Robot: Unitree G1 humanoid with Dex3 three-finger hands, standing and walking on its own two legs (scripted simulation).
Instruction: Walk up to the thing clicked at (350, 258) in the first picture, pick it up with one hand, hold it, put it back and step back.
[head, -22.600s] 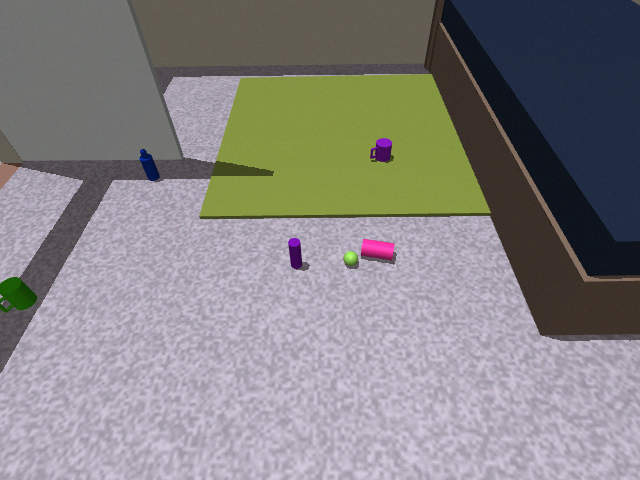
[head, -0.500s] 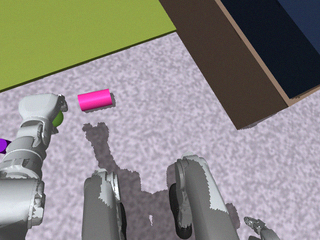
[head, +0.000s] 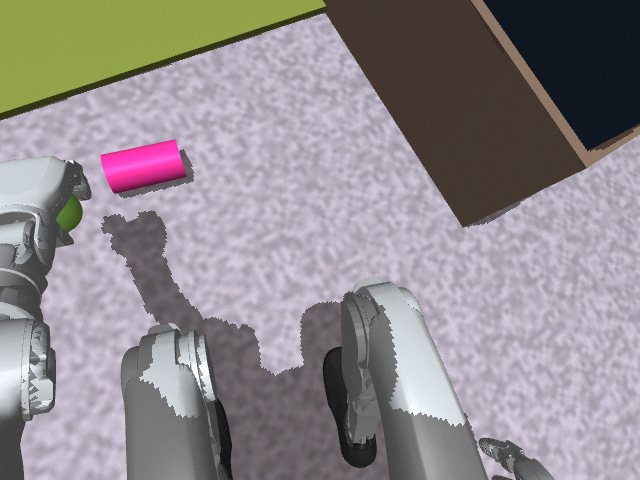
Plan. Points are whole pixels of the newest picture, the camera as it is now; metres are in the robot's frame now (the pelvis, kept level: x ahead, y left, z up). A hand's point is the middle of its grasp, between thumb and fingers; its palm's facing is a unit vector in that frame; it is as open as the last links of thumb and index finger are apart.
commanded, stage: crouch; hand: left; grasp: from above
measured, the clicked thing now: (56, 211) +0.49 +0.27 -0.18
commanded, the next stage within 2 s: lower in 0.38 s
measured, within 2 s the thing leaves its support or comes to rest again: rests again in 1.94 s
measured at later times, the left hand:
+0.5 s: hand (59, 219) +0.49 +0.27 -0.20, palm faces -0.46 -0.03 -0.89, open 7.8 cm
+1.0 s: hand (75, 228) +0.49 +0.27 -0.25, palm faces -0.46 -0.04 -0.89, open 7.8 cm
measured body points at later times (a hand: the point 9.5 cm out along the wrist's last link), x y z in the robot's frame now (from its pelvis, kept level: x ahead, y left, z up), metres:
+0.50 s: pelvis +0.00 +0.00 -0.03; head +0.25 +0.05 +0.33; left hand +0.51 +0.27 -0.15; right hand +0.02 -0.28 -0.13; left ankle +0.07 +0.12 -0.34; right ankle +0.11 -0.13 -0.34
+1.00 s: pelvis +0.00 +0.00 -0.06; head +0.27 +0.07 +0.30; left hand +0.51 +0.27 -0.20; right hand +0.02 -0.27 -0.14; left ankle +0.07 +0.12 -0.34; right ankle +0.11 -0.13 -0.34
